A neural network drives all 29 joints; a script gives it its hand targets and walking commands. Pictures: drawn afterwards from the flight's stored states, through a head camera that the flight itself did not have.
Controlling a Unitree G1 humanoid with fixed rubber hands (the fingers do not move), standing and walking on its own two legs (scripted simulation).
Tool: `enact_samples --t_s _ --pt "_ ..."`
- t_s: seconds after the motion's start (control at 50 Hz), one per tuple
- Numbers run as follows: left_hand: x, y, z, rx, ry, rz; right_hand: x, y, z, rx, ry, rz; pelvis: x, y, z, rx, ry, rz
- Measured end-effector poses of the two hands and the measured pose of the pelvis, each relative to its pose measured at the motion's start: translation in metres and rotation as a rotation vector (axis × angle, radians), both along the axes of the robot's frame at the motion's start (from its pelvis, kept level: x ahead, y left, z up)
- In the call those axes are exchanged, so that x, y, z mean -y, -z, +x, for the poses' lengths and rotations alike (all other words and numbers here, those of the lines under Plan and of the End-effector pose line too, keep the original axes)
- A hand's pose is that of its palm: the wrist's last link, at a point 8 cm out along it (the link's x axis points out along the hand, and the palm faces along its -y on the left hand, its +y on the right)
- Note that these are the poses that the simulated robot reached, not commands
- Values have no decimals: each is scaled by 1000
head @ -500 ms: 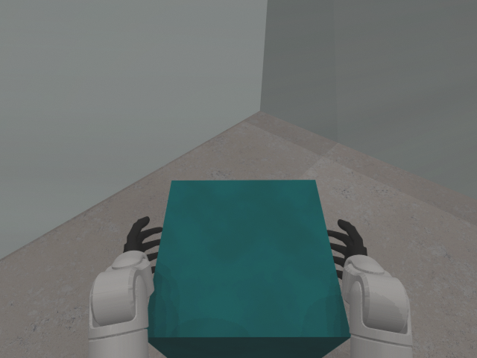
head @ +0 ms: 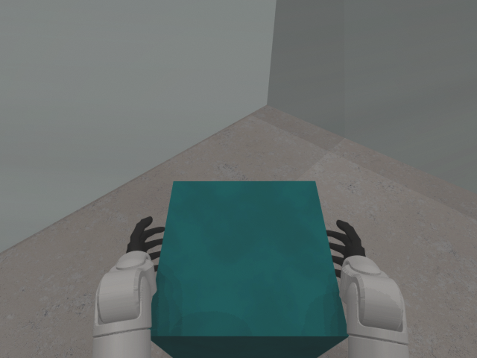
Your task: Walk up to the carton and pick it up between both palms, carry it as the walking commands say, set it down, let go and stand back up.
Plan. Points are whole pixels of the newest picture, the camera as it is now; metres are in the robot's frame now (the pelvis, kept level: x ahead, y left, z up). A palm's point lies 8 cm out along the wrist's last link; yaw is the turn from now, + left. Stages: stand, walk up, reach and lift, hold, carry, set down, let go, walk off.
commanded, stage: carry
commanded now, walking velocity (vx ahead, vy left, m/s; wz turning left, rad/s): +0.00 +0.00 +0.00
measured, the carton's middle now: (244, 271) +0.31 +0.01 -0.01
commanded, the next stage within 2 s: none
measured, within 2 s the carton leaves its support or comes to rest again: neither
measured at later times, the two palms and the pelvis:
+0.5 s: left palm (135, 263) +0.27 +0.18 +0.07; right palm (349, 266) +0.28 -0.16 +0.07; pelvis +0.00 +0.00 +0.00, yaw +0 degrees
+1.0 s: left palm (129, 257) +0.27 +0.18 +0.10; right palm (352, 260) +0.27 -0.15 +0.10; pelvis +0.00 +0.01 +0.00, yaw +2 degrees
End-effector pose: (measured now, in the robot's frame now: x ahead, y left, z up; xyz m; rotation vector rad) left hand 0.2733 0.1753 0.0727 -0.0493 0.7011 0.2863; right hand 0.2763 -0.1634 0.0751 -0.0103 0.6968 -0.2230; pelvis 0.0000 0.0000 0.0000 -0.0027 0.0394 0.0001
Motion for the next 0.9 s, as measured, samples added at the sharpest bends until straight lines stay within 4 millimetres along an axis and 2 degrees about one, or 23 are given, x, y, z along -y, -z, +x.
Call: enact_samples --t_s 0.9 --pt "-6 1 -3 10 0 6 -5 1 -2 10 1 -2 -5 0 -1 -7 -5 -1"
